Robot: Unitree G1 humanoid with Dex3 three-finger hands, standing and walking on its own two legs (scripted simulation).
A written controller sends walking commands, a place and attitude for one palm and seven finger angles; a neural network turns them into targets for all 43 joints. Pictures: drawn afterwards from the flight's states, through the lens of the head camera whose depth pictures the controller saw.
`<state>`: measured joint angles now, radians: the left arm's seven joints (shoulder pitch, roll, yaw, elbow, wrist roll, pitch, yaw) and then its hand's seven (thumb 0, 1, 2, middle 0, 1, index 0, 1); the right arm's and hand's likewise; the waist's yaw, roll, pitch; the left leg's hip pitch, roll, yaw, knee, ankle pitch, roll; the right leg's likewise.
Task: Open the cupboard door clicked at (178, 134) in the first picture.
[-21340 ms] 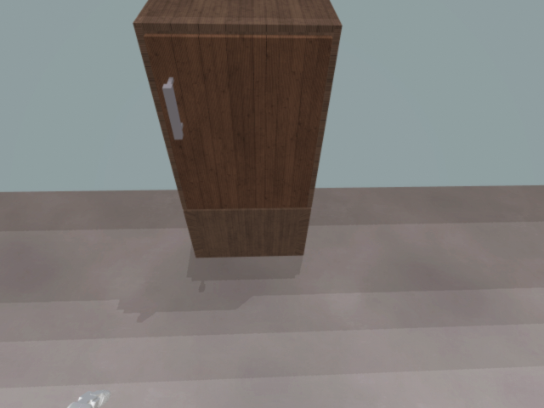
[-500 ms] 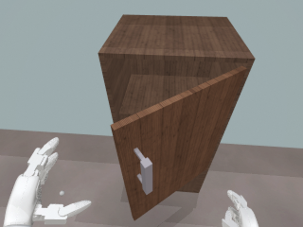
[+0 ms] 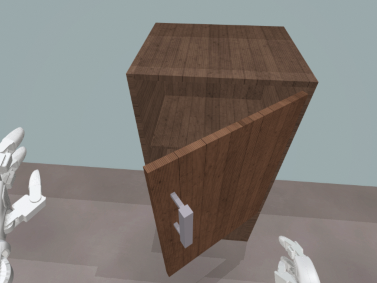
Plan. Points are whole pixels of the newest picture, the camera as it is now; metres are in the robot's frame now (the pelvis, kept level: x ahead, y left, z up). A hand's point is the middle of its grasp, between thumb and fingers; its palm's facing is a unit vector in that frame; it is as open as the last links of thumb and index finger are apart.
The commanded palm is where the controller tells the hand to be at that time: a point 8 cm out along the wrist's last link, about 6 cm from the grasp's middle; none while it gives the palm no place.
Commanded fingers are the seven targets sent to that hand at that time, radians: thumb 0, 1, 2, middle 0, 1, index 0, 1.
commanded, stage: draw the hand back to the body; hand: left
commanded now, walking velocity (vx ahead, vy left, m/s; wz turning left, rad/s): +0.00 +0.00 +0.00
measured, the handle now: (181, 220) +0.26 +0.05 +0.00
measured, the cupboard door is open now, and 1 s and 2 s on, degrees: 39 39 39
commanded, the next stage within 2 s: step back with the hand held close in 0.26 s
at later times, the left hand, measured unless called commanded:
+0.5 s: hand (51, 205) +0.18 +0.25 +0.16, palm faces +0.43 -0.81 -0.40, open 7.4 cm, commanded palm +0.13 +0.28 +0.18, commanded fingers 0.00 0.90 0.90 -0.20 -0.30 -0.20 -0.30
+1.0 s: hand (18, 241) +0.13 +0.26 +0.16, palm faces +0.37 -0.79 -0.49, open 7.4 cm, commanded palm +0.07 +0.30 +0.18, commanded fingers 0.00 0.90 0.90 -0.20 -0.30 -0.20 -0.30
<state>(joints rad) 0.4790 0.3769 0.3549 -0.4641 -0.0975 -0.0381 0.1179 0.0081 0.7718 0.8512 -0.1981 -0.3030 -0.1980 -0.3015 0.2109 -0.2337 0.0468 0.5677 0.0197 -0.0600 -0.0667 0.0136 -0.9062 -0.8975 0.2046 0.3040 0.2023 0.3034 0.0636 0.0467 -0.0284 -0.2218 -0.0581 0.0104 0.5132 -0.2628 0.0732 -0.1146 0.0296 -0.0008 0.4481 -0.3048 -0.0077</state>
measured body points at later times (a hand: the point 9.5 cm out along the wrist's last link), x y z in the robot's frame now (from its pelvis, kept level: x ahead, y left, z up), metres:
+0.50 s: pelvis -0.01 -0.02 +0.00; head -0.02 -0.03 +0.45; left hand +0.15 +0.29 +0.18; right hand +0.18 -0.25 -0.07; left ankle +0.01 +0.07 -0.74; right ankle -0.04 -0.12 -0.74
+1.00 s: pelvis -0.07 +0.00 -0.01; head -0.07 +0.01 +0.44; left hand +0.10 +0.30 +0.18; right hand +0.10 -0.25 -0.07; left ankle +0.01 +0.07 -0.74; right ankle -0.04 -0.12 -0.74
